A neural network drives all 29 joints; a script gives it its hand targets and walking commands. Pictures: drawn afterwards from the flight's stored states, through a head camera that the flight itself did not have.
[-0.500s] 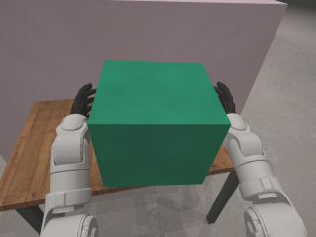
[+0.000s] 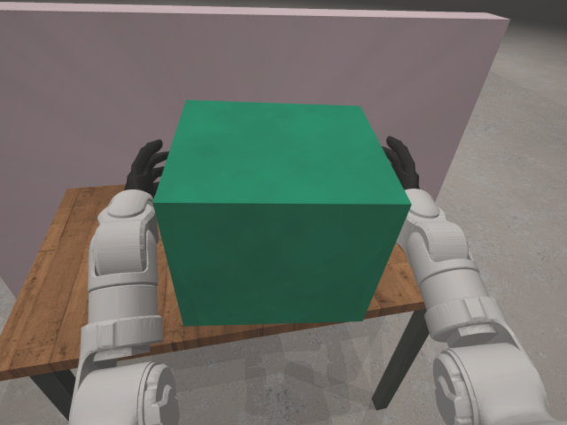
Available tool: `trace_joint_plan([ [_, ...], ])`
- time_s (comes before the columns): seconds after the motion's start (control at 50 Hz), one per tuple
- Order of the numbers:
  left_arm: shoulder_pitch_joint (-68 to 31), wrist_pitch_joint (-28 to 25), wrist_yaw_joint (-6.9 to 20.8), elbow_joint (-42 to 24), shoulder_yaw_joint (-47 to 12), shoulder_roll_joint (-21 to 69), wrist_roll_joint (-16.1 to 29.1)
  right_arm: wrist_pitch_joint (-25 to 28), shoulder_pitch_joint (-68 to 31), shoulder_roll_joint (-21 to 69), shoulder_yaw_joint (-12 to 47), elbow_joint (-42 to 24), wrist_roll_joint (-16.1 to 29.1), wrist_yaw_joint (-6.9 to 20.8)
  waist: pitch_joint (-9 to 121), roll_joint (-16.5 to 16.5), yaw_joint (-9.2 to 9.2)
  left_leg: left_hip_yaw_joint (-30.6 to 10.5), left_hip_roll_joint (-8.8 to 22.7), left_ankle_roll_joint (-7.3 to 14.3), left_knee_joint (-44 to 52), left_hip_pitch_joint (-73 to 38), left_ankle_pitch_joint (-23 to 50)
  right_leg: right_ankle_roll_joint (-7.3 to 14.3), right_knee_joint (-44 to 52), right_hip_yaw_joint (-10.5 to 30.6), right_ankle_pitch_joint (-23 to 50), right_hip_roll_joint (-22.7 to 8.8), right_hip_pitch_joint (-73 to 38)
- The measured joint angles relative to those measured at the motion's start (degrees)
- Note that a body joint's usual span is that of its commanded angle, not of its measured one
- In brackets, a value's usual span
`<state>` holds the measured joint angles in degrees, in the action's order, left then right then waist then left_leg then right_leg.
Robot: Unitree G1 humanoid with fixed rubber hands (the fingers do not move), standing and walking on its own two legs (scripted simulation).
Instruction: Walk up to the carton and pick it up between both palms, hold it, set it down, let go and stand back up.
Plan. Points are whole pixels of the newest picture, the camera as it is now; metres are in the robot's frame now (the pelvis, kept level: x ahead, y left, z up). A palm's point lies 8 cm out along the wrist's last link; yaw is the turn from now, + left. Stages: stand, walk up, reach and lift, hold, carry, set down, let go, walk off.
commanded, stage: hold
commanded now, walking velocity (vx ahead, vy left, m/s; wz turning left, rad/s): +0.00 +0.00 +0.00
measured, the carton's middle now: (275, 211) +0.39 +0.00 +0.16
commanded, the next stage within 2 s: none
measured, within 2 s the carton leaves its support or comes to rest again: neither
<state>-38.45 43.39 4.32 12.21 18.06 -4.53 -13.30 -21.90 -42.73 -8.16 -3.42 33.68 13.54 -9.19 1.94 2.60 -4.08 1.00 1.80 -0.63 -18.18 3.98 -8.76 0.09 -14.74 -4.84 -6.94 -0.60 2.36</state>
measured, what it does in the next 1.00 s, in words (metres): stands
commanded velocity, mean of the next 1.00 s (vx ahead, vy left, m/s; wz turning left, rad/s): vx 0.00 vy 0.00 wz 0.00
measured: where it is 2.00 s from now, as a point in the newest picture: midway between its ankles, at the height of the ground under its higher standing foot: outside the picture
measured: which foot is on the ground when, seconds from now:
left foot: down 0.00-1.00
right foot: down 0.00-1.00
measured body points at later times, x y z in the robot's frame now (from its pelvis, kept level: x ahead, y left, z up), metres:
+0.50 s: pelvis +0.00 +0.00 +0.00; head -0.06 +0.03 +0.45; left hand +0.37 +0.19 +0.21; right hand +0.38 -0.17 +0.22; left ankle +0.02 +0.12 -0.75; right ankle +0.02 -0.12 -0.75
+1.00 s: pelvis +0.00 +0.00 +0.00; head -0.06 +0.02 +0.44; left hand +0.38 +0.18 +0.21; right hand +0.38 -0.17 +0.22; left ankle +0.02 +0.12 -0.75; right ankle +0.02 -0.12 -0.75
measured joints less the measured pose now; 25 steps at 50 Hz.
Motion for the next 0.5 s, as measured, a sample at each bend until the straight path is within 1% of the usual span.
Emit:
trace_joint_plan([
  [0.2, 1.14, 1.63, 0.12, -2.86, -0.27, 0.56, -0.75, -1.01, 0.18, -0.97, 1.3, -1.24, 1.65, -0.14, 0.05, 0.01, -0.07, -0.07, 0.15, -0.08, -0.65, -0.49, -0.73, -0.06, 0.37, -0.04, -0.17, 0.16, -0.97],
  [0.3, 3.01, 2.57, 0.09, -5.78, -0.72, 0.68, -0.53, -1.83, 1.23, -1.2, 2.22, -3.42, 2.57, -0.51, 0.04, -0.19, -0.18, -0.15, 0.23, -0.13, -1.07, -0.7, -1.07, -0.11, 0.5, -0.09, -0.24, 0.25, -1.45],
  [0.5, 2.14, 3.54, 0.05, -5.77, -0.72, 0.28, -0.24, -2.84, 0.81, -0.69, 1.12, -3.87, 2.23, -0.57, 0.13, -0.31, -0.22, -0.31, 0.19, -0.15, -1.16, -0.37, -0.77, -0.04, 0.36, -0.23, -0.01, 0.22, -1.15],
])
